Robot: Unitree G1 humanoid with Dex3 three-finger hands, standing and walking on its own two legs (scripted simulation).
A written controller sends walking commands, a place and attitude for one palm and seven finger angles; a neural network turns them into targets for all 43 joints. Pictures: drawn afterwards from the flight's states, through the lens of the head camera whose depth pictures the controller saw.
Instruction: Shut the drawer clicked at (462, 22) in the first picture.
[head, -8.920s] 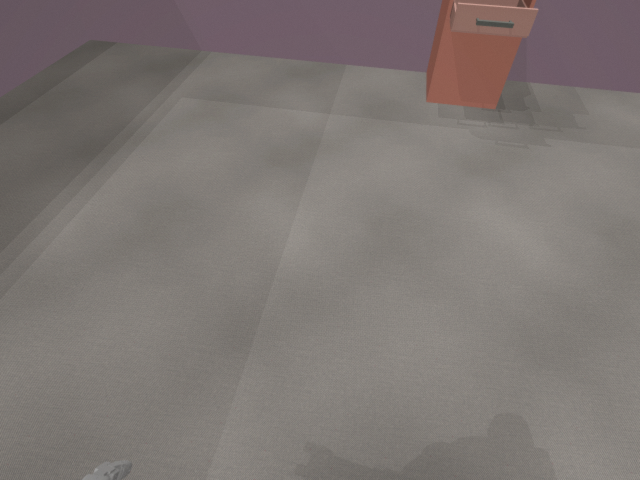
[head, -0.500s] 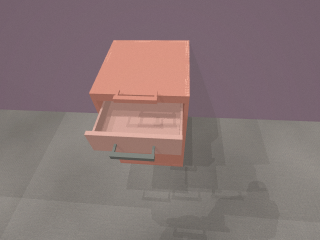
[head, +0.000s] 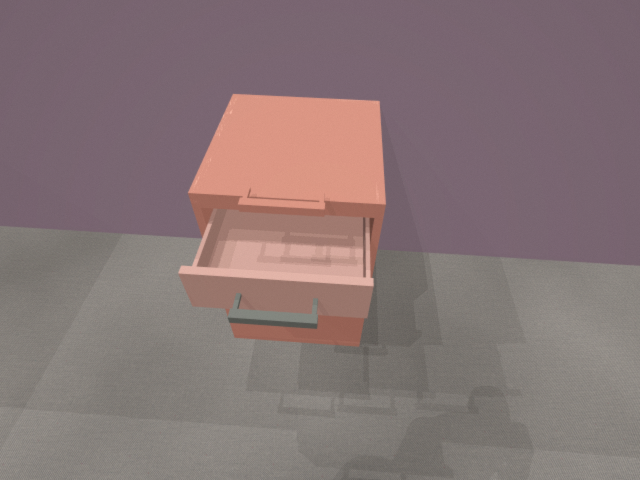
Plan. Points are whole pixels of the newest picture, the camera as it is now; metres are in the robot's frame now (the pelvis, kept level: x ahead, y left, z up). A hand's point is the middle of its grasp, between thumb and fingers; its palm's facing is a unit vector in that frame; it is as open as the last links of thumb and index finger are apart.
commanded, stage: look again from close up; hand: left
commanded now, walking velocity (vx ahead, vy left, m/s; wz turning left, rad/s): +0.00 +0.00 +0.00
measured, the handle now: (274, 309) +0.46 +0.13 -0.21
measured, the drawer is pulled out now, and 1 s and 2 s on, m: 0.19 0.19 0.19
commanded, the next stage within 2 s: shuffle to correct the standing spot in 0.62 s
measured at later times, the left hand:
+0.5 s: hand out of the picture +0.09 +0.17 -0.17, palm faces +0.03 -0.97 -0.23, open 7.3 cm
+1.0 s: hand out of the picture +0.01 +0.20 -0.18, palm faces +0.04 -0.98 -0.21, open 7.4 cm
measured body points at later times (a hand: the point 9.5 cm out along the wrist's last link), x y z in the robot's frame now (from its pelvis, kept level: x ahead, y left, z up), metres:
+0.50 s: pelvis +0.03 -0.01 -0.01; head +0.03 -0.02 +0.44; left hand +0.08 +0.22 -0.15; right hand +0.06 -0.24 -0.17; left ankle -0.03 +0.12 -0.74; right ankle +0.04 -0.14 -0.74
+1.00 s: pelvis +0.02 +0.03 -0.01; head +0.03 +0.03 +0.44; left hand +0.00 +0.25 -0.17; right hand +0.00 -0.20 -0.17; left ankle -0.03 +0.12 -0.74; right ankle +0.04 -0.13 -0.74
